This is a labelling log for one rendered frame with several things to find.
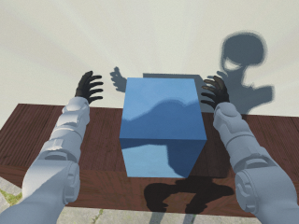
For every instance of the right robot forearm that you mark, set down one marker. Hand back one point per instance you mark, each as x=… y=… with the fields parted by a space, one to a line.
x=241 y=144

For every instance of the right robot upper arm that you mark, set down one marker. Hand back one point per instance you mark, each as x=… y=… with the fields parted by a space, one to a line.
x=268 y=194

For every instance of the right robot hand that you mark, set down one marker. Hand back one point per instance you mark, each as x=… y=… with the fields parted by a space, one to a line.
x=220 y=91

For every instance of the left robot forearm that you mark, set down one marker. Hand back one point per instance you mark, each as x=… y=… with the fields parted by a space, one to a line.
x=67 y=135

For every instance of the left robot hand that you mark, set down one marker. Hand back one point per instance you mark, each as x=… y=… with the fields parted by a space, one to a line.
x=84 y=87

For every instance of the pedestal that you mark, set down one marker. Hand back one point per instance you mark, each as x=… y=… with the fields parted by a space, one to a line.
x=104 y=184

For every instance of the carton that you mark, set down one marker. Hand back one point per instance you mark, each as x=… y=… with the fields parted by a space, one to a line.
x=162 y=130

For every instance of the left robot upper arm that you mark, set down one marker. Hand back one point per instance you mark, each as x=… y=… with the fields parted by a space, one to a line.
x=49 y=186

